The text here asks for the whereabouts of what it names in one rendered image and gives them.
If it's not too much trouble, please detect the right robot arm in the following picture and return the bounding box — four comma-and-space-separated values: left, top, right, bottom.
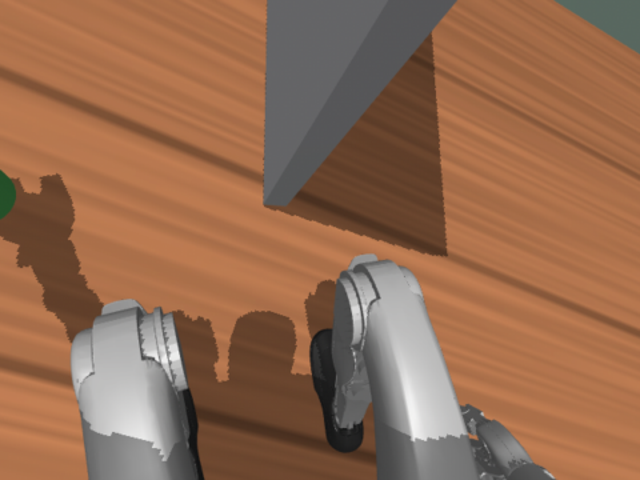
507, 464, 556, 480

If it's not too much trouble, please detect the right robot foot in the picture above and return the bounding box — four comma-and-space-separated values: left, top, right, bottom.
310, 329, 364, 453

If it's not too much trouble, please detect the left robot foot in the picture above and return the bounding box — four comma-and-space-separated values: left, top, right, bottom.
182, 388, 204, 480

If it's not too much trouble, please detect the mug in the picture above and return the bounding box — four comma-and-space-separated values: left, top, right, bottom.
0, 170, 16, 220

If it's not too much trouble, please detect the right robot hand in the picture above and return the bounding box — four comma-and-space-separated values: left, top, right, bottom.
460, 404, 534, 480

